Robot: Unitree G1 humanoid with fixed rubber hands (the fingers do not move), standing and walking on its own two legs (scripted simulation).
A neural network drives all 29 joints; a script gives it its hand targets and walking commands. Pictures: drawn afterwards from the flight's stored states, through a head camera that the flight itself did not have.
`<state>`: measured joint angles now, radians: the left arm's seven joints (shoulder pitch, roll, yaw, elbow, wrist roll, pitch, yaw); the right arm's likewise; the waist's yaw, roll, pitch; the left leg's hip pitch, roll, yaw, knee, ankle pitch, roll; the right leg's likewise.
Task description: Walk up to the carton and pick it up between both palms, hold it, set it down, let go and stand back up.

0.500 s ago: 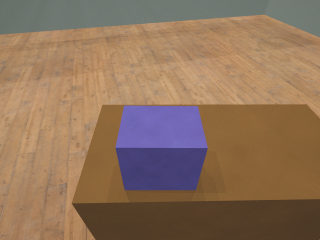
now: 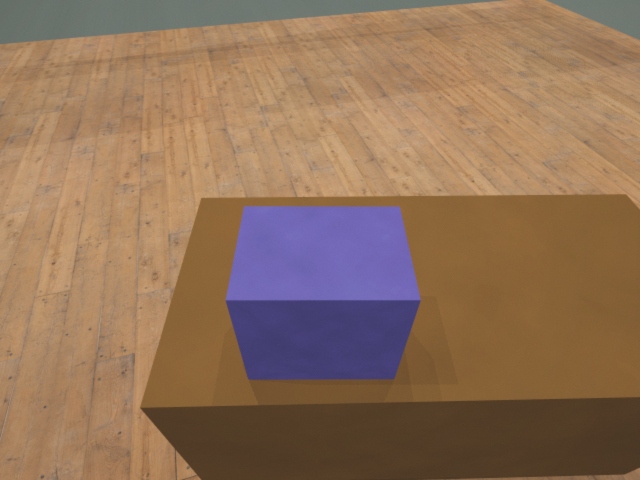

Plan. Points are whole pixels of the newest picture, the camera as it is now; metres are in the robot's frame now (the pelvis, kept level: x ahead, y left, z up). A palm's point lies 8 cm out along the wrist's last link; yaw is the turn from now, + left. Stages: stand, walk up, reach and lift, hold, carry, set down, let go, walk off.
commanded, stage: stand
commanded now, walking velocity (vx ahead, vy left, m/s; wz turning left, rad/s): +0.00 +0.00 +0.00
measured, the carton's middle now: (321, 295) +0.46 +0.02 -0.09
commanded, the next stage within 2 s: none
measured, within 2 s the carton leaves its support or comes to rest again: neither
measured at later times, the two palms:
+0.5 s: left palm out of the picture +0.05 +0.31 -0.11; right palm out of the picture +0.07 -0.27 -0.11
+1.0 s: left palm out of the picture +0.05 +0.31 -0.11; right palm out of the picture +0.08 -0.27 -0.12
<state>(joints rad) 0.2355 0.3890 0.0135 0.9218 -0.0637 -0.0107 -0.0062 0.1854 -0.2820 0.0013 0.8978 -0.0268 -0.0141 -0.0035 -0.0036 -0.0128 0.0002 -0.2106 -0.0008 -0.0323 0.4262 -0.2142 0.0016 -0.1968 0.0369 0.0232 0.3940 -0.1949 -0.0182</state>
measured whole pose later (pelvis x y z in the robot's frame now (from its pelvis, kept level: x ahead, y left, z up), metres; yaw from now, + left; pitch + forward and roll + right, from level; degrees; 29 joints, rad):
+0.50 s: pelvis -0.01 +0.00 +0.00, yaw +0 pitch -1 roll +0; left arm 0.24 0.39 0.01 0.97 -0.06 -0.01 -0.01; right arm 0.19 -0.28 0.00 0.94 -0.02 -0.01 0.00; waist 0.00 -0.01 0.00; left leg -0.21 0.00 -0.03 0.42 -0.20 0.00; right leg -0.20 0.04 0.02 0.39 -0.18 -0.02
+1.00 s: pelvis +0.00 +0.00 +0.00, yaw +0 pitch +1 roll +0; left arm 0.24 0.39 0.01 0.99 -0.06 -0.02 -0.01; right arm 0.19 -0.29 0.00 0.95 -0.02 -0.01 0.00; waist 0.00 0.00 0.00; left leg -0.21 0.00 -0.03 0.40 -0.20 0.00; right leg -0.20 0.04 0.02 0.37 -0.18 -0.02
